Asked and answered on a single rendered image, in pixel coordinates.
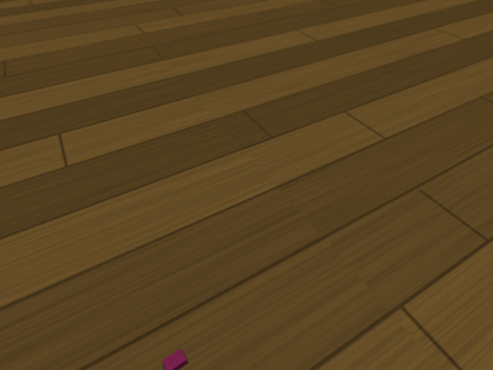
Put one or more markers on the small box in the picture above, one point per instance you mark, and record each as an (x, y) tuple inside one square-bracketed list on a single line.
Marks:
[(175, 361)]

